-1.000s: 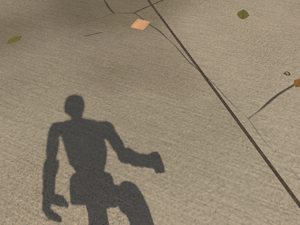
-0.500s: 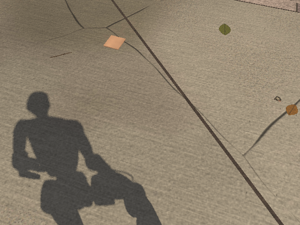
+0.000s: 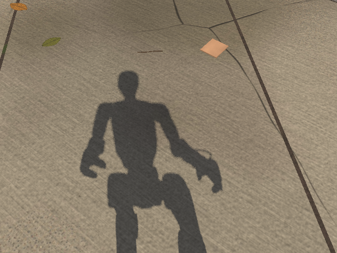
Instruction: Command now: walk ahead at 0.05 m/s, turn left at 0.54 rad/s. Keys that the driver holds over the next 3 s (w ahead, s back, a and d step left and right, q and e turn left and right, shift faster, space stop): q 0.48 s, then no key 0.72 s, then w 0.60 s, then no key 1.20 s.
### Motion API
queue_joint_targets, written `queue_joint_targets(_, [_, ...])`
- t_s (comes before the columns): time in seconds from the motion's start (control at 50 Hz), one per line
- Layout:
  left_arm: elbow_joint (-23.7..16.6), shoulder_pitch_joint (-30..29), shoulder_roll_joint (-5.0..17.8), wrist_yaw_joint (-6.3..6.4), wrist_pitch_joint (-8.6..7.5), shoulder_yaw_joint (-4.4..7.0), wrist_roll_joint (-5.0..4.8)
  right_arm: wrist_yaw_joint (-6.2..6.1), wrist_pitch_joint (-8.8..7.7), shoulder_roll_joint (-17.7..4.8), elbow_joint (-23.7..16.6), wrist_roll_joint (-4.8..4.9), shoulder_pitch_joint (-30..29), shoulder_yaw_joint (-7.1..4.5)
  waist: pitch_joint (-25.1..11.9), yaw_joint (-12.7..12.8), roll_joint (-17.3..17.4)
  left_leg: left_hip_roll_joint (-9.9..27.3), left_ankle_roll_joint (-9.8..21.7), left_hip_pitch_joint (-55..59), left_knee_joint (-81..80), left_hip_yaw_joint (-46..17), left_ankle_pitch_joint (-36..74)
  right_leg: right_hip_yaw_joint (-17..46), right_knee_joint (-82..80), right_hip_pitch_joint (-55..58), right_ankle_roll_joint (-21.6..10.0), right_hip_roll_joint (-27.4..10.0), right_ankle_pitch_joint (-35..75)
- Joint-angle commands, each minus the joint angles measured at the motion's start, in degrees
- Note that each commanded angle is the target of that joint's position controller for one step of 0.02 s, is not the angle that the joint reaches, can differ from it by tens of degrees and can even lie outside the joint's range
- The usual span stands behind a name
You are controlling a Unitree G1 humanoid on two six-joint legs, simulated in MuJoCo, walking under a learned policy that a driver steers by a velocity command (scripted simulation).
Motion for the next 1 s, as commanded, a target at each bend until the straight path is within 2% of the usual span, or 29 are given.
queue_joint_targets(0.02, [-3.4, -3.2, 10.1, 0.42, -0.19, 2.52, -0.55, 0.91, -0.04, -3.7, -3.4, -0.14, 3.5, -0.78, -10.7, -0.9, -8.9, 0.4, 1.3, 8.4, -5.3, 1.6, 2.5, 8.8, -9.5, 5.6, -11.4, -15.9, 3.0])
queue_joint_targets(0.1, [-2.0, -2.7, 10.3, 0.11, 0.97, 2.79, -2.34, 1.88, 0.19, -4.7, -3.0, -0.44, 6.6, -1.83, -10.1, -3.2, -7.5, -2.4, 5.8, 17.9, -20.8, 4.5, 8.6, 5.0, -2.5, 4.5, -5.8, -14.7, -4.4])
queue_joint_targets(0.12, [-0.6, 0.0, 8.2, -0.18, 1.38, 2.48, -2.43, 1.52, 0.20, -6.7, -2.6, -0.82, 8.8, -2.63, -8.3, -3.5, -2.4, -1.2, 8.5, 22.2, -27.9, -0.3, 13.4, 1.8, 5.1, -0.4, -1.4, -11.5, -10.3])
queue_joint_targets(0.14, [-1.6, 1.4, 4.6, -0.80, 1.61, 1.65, -0.42, 0.27, 0.15, -13.3, -3.9, -0.94, 9.5, -4.03, -6.5, -1.1, 15.7, 13.9, 15.0, 28.2, -33.5, -21.7, 29.3, -4.6, 24.5, -15.1, 5.2, -3.1, -27.2])
queue_joint_targets(0.16, [-4.5, -4.7, 6.0, -0.28, 1.27, 2.17, -0.10, 0.52, -0.99, -15.8, -6.1, -2.72, 7.6, -3.93, -6.3, -3.1, 15.9, 19.1, 23.9, 21.6, -36.9, -31.2, 29.2, 5.5, 35.7, -20.9, 6.2, 2.6, -34.1])
queue_joint_targets(0.18, [-4.9, -7.0, 7.8, 0.10, 1.32, 2.75, -0.91, 0.84, -2.39, -13.9, -6.4, -3.32, 5.6, -3.55, -6.3, -3.1, 9.8, 16.0, 22.3, 20.1, -37.9, -26.8, 23.7, 9.8, 40.4, -21.0, 5.0, 1.7, -29.3])
queue_joint_targets(0.2, [-4.2, -5.2, 8.2, 0.48, 1.44, 3.15, -1.35, 0.67, -3.33, -12.6, -6.8, -2.32, 2.5, -3.30, -5.6, -1.0, 8.0, 13.0, 18.6, 19.8, -37.6, -22.5, 20.4, 11.0, 40.6, -21.4, 4.1, 1.0, -23.2])
queue_joint_targets(0.22, [-2.7, -3.4, 8.6, 1.09, 1.57, 3.53, -0.89, 0.41, -3.53, -10.4, -7.4, -1.12, -0.1, -2.73, -6.2, 0.0, 5.8, 11.0, 15.7, 20.3, -36.8, -20.2, 18.4, 11.6, 40.4, -21.0, 4.1, 0.4, -19.6])
queue_joint_targets(0.24, [-2.2, -2.4, 8.8, 1.36, 1.57, 3.76, -0.47, 0.11, -3.48, -9.0, -7.7, -0.45, -1.2, -2.16, -6.5, 0.5, 6.5, 9.9, 14.9, 19.5, -36.4, -18.6, 20.7, 11.5, 41.0, -19.9, 4.5, 0.7, -17.0])
queue_joint_targets(0.28, [-2.4, -1.7, 8.0, 1.08, 1.09, 3.77, -0.88, -0.43, -3.39, -7.4, -7.9, -0.71, 0.1, -1.51, -8.6, 0.7, 6.4, 8.5, 15.2, 20.9, -35.5, -17.6, 25.6, 11.7, 41.7, -18.0, 5.1, 1.8, -14.0])
queue_joint_targets(0.38, [-3.6, -4.0, 6.2, 0.54, 0.42, 2.85, -1.41, -1.24, -2.93, -9.0, -8.3, -0.26, 2.6, -2.11, -8.8, -1.0, 6.9, 7.5, 15.5, 25.6, -34.0, -19.9, 24.7, 13.1, 27.7, -16.7, 6.5, 2.9, -12.2])
queue_joint_targets(0.46, [-3.9, -4.0, 6.9, -0.43, -0.10, 2.67, -1.76, -0.85, -2.35, -10.1, -9.4, -0.51, 1.7, -2.58, -8.1, -1.6, 7.9, 7.2, 16.6, 22.0, -33.4, -23.7, 23.7, 13.4, 19.8, -9.9, 6.6, 4.2, -14.2])
queue_joint_targets(0.54, [-3.4, -1.3, 7.7, -1.50, -0.86, 2.63, -2.08, -0.37, -1.78, -9.2, -10.3, -0.41, -0.1, -2.11, -10.0, -1.4, 8.2, 7.0, 16.3, 22.9, -30.1, -26.3, 32.0, 12.8, 12.9, -3.5, 5.5, 4.3, -15.0])
queue_joint_targets(0.58, [-2.8, 1.2, 7.2, -2.18, -1.28, 2.45, -1.90, -0.54, -1.35, -8.3, -10.6, 0.11, -1.5, -1.56, -10.3, 0.5, 7.5, 5.1, 14.2, 21.9, -27.7, -25.9, 32.3, 11.5, 2.2, 2.8, 4.0, 4.2, -7.7])
queue_joint_targets(0.6, [-2.4, 2.4, 7.8, -2.38, -1.41, 2.56, -1.42, -0.70, -1.25, -7.6, -10.5, 0.25, -1.1, -1.23, -10.1, 1.1, 6.3, 3.2, 11.9, 19.6, -26.5, -25.0, 27.5, 12.2, -3.7, 7.8, 2.7, 2.5, 0.1])
queue_joint_targets(0.62, [-2.8, 3.1, 10.9, -2.21, -1.33, 3.05, -0.36, -0.75, -1.43, -5.5, -10.6, -0.63, 0.9, -0.55, -11.1, -0.1, -0.4, -0.6, 8.8, 14.3, -20.7, -21.0, 16.8, 19.1, -4.5, 14.1, -0.1, -5.6, 8.0])
queue_joint_targets(0.64, [-3.2, 1.1, 14.8, -1.85, -0.77, 3.60, 0.40, -0.49, -2.02, -4.2, -10.9, -0.83, 4.1, -0.30, -9.0, -3.8, -13.2, -9.7, 5.4, 4.9, -13.2, -12.0, -4.3, 29.1, -3.9, 16.8, -7.7, -14.2, 22.0])
queue_joint_targets(0.66, [-3.3, 1.8, 11.1, -1.85, -0.92, 2.73, 0.89, -0.55, -2.54, -7.8, -11.1, -1.43, 1.7, -1.23, -9.2, -0.9, -14.7, -8.8, 2.4, 2.5, -3.1, -10.1, -15.1, 35.4, -5.3, 13.6, -15.4, -20.1, 21.4])
queue_joint_targets(0.68, [-3.7, 1.2, 10.3, -1.77, -1.13, 2.42, 0.36, -0.56, -2.60, -10.8, -10.5, -0.78, 1.1, -2.38, -7.9, -0.3, -10.9, -8.0, 1.2, 1.2, 5.1, -10.8, -13.9, 33.4, -5.4, 13.1, -15.9, -18.6, 19.0])
queue_joint_targets(0.72, [-3.7, -1.0, 9.3, -1.54, -1.16, 2.01, -1.19, -0.80, -1.71, -8.9, -8.8, -0.55, 1.8, -2.42, -6.3, -1.2, -8.3, -7.3, -0.7, -0.5, 9.5, -11.3, -9.2, 26.7, -4.1, 13.2, -11.9, -13.5, 15.7])
queue_joint_targets(0.78, [-2.7, -1.4, 7.7, -1.48, -0.48, 1.19, -1.29, -0.46, -1.34, -3.8, -8.4, -0.49, 1.6, -0.71, -6.4, -1.3, -9.5, -5.8, -2.2, 4.3, 0.1, -7.3, -4.9, 19.9, -3.5, 12.5, -10.0, -8.9, 17.3])
queue_joint_targets(0.82, [-2.0, -0.5, 8.2, -1.47, 0.22, 1.25, -1.13, -0.16, -1.66, -1.6, -8.8, -0.60, -0.8, 0.46, -7.3, 0.6, -11.5, -4.1, -2.4, 9.8, -10.6, -3.4, -4.2, 18.1, -2.6, 12.7, -9.6, -7.7, 18.7])
queue_joint_targets(0.84, [-1.5, 1.0, 9.0, -1.50, 0.51, 1.40, -1.13, -0.09, -1.77, -1.9, -8.7, -0.31, -1.4, 0.44, -7.7, 1.5, -12.0, -4.1, -2.3, 11.7, -14.8, -2.4, -2.8, 18.7, -2.2, 13.2, -9.9, -8.1, 19.2])
queue_joint_targets(0.88, [-1.0, 1.3, 9.7, -1.61, 0.80, 1.25, -1.75, -0.02, -1.83, -3.0, -7.2, -0.04, 1.1, -0.01, -7.7, 0.2, -11.3, -4.7, -1.1, 17.5, -27.4, -0.7, 6.8, 19.0, -0.8, 12.5, -9.1, -8.0, 17.6])
queue_joint_targets(0.92, [0.1, 4.1, 8.3, -1.96, -0.03, 0.47, -1.78, -0.23, -1.83, -5.6, -6.8, -0.95, 1.7, -0.34, -8.0, 0.3, -7.7, -1.8, 1.9, 27.1, -34.9, -4.9, 19.9, 18.7, -0.7, 7.4, -4.2, -6.6, 9.7])
queue_joint_targets(0.94, [-0.2, 5.0, 7.1, -2.55, -0.91, -0.06, -0.25, -0.70, -1.66, -9.4, -7.3, -1.48, 2.3, -0.96, -9.9, 2.1, 0.0, 4.2, 4.5, 31.1, -30.8, -10.3, 33.1, 14.8, 2.7, 4.1, -0.9, -3.2, 2.7])
queue_joint_targets(0.96, [0.5, 6.2, 4.8, -2.75, -1.26, -0.56, -0.23, -0.17, -1.65, -7.7, -6.3, -1.75, 0.5, -0.45, -10.4, 3.9, 7.1, 4.9, 7.9, 24.8, -29.7, -10.4, 25.7, 11.0, 0.6, 7.7, 2.0, 0.0, -6.9])
queue_joint_targets(0.98, [0.8, 2.9, 6.9, -2.63, -1.14, -0.36, 0.00, 0.60, -2.04, -4.6, -7.0, -1.76, -0.9, 0.13, -7.9, 1.6, 4.3, 2.7, 7.7, 21.6, -30.8, -9.8, 17.4, 10.5, 1.3, 9.2, 3.8, 0.5, -6.2])
queue_joint_targets(1.0, [1.0, 1.2, 7.4, -2.50, -0.93, -0.13, -0.28, 0.81, -2.43, -3.9, -6.3, -2.20, -0.3, 0.38, -6.3, 0.8, 3.3, 1.6, 6.7, 20.2, -31.4, -9.2, 14.1, 10.2, 1.9, 8.9, 4.1, 0.8, -5.1])
Next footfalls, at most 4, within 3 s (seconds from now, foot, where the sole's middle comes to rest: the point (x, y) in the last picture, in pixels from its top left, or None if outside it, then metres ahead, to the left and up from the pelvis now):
0.12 left None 0.05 0.13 -0.77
0.62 right None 0.12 -0.08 -0.77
0.92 left None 0.00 0.16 -0.77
1.92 left None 0.41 0.29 -0.77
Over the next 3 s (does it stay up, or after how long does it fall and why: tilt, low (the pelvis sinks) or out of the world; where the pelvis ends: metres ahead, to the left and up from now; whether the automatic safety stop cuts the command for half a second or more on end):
stays up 0.43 0.17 0.00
